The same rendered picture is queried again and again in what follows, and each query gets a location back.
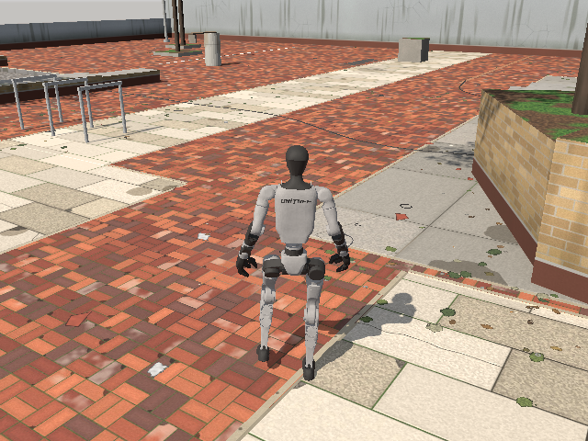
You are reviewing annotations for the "right robot forearm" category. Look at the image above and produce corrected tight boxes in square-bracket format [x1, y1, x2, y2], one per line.
[332, 221, 349, 257]

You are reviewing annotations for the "robot left upper arm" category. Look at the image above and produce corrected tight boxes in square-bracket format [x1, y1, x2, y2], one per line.
[250, 185, 277, 236]

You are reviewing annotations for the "robot left hand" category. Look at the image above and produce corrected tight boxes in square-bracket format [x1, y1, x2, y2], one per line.
[236, 255, 257, 277]

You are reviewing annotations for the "humanoid robot head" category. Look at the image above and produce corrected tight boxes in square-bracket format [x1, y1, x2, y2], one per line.
[280, 145, 312, 190]

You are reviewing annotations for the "left robot forearm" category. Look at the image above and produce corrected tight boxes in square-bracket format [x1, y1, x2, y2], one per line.
[239, 222, 259, 259]

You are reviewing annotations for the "right robot foot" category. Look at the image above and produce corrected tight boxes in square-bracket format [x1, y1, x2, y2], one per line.
[302, 357, 315, 381]

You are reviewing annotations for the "robot right upper arm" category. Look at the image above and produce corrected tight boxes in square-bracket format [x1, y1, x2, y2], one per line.
[315, 186, 341, 236]

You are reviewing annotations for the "robot right hand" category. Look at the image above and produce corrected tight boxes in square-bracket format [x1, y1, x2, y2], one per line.
[329, 254, 350, 272]

